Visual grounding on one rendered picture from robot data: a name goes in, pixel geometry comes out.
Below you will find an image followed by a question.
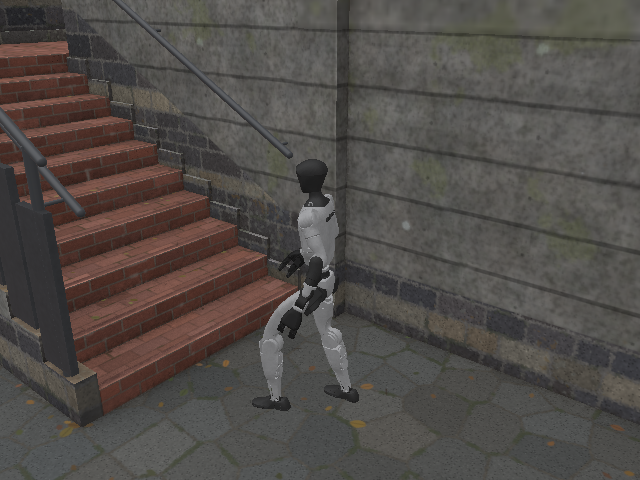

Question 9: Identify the robot right hand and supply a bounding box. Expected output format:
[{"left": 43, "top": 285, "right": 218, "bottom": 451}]
[{"left": 278, "top": 248, "right": 305, "bottom": 278}]

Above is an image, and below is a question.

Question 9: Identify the robot right upper arm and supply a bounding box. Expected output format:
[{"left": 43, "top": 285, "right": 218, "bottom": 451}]
[{"left": 324, "top": 194, "right": 339, "bottom": 238}]

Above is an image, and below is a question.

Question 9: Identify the robot left hand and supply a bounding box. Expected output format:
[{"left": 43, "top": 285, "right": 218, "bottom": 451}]
[{"left": 277, "top": 307, "right": 302, "bottom": 339}]

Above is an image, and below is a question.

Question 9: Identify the robot left forearm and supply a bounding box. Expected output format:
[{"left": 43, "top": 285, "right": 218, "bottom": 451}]
[{"left": 292, "top": 256, "right": 323, "bottom": 313}]

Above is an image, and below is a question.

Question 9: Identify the robot right shin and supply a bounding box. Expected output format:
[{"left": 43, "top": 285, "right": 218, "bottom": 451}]
[{"left": 321, "top": 328, "right": 351, "bottom": 393}]

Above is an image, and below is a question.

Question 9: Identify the robot left upper arm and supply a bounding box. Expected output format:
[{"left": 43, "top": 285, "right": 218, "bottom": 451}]
[{"left": 297, "top": 208, "right": 327, "bottom": 269}]

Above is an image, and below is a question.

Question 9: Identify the left robot foot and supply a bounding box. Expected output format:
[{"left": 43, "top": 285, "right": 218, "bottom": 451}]
[{"left": 252, "top": 395, "right": 291, "bottom": 411}]

